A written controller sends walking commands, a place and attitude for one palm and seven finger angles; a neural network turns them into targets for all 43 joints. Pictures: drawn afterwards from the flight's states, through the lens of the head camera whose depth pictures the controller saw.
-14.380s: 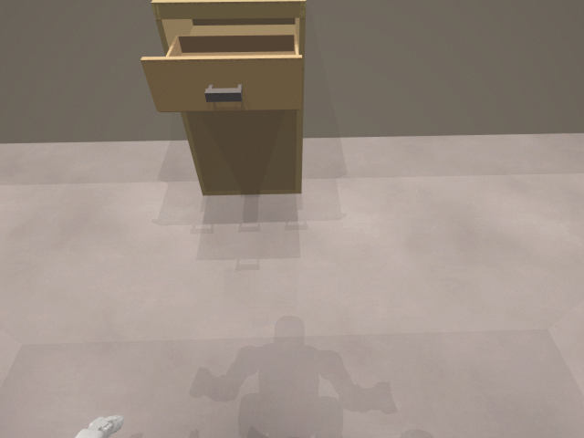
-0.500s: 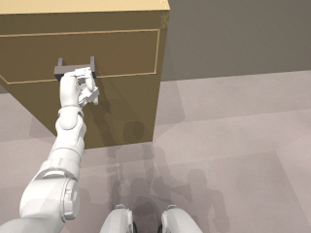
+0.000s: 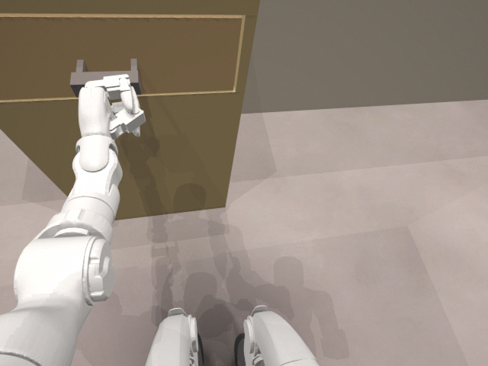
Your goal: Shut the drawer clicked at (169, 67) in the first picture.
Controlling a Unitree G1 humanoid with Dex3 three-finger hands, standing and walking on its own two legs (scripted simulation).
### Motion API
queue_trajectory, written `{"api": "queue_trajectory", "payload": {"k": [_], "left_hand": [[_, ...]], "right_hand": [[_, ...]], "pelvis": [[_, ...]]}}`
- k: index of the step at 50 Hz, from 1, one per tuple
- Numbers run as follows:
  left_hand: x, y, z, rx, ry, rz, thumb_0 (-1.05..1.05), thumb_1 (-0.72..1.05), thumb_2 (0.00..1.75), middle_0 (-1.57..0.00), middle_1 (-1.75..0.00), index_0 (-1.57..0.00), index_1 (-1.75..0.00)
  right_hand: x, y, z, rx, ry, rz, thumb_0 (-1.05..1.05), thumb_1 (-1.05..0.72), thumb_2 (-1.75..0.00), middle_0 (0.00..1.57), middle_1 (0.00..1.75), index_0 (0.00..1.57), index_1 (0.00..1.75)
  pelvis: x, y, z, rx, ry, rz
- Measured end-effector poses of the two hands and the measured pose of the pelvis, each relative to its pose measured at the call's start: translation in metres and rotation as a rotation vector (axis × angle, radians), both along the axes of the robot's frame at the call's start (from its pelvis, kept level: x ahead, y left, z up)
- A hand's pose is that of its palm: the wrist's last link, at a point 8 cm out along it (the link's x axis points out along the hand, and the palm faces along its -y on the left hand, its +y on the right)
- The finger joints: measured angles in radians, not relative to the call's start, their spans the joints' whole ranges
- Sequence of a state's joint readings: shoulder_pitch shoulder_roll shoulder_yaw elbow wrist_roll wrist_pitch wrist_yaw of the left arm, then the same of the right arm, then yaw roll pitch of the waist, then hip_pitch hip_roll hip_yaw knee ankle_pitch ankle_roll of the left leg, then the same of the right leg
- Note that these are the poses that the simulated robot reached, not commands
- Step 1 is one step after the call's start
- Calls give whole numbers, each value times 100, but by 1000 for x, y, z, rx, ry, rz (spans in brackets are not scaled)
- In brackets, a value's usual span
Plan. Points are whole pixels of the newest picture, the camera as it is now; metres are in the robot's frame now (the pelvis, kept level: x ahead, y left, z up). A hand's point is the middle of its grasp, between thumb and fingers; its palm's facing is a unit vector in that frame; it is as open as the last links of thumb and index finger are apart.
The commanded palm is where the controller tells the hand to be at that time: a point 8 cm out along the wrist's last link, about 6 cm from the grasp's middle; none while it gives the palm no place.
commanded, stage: pull the fist back off the drawer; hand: left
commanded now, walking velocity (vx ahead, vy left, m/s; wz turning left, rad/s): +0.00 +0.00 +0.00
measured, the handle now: (107, 74) +0.59 +0.17 +0.06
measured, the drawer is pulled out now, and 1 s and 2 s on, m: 0.00 0.00 0.00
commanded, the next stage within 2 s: draw the hand back to the body in 0.62 s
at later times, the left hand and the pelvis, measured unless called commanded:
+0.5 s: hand (141, 112) +0.51 +0.11 +0.06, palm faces +0.06 -1.00 -0.01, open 3.0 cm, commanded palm +0.47 +0.16 +0.07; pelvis +0.02 +0.01 +0.01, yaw -2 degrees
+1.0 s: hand (103, 138) +0.43 +0.15 +0.11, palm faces +0.07 -1.00 -0.04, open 3.3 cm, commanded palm +0.39 +0.20 +0.12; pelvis +0.07 -0.01 +0.05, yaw -1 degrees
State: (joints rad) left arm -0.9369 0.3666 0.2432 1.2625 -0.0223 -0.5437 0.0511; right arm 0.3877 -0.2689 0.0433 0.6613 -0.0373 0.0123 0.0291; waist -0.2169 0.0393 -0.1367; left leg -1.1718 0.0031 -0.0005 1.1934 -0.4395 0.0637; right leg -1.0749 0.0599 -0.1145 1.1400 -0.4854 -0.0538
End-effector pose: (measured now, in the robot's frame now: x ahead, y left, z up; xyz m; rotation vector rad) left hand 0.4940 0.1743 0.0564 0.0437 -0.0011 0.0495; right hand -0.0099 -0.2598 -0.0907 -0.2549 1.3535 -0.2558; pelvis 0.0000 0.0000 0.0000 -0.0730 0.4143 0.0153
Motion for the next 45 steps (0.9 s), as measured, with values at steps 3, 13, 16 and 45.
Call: {"api": "queue_trajectory", "payload": {"k": [3,13,16,45], "left_hand": [[0,0,1,1,4,0,-9,68,103,-140,-160,-140,-160],[-1,-2,1,-2,4,-4,-9,71,101,-140,-160,-140,-160],[-2,-2,1,-4,-1,-4,-8,73,100,-140,-160,-140,-160],[-58,6,40,-3,-77,-16,2,90,90,-140,-159,-140,-160]], "right_hand": [[-9,3,2,-1,10,-4,0,-90,-90,20,30,20,30],[-23,13,2,20,38,-8,0,-90,-90,21,30,20,30],[-19,15,1,29,36,-10,0,-90,-90,21,30,20,30],[141,9,20,131,-209,18,0,-90,-90,20,30,20,30]], "pelvis": [[-3,2,0,-2,0,1],[-4,10,0,-3,-1,-5],[-2,12,0,-2,-1,-10],[61,-2,37,41,-77,-46]]}}
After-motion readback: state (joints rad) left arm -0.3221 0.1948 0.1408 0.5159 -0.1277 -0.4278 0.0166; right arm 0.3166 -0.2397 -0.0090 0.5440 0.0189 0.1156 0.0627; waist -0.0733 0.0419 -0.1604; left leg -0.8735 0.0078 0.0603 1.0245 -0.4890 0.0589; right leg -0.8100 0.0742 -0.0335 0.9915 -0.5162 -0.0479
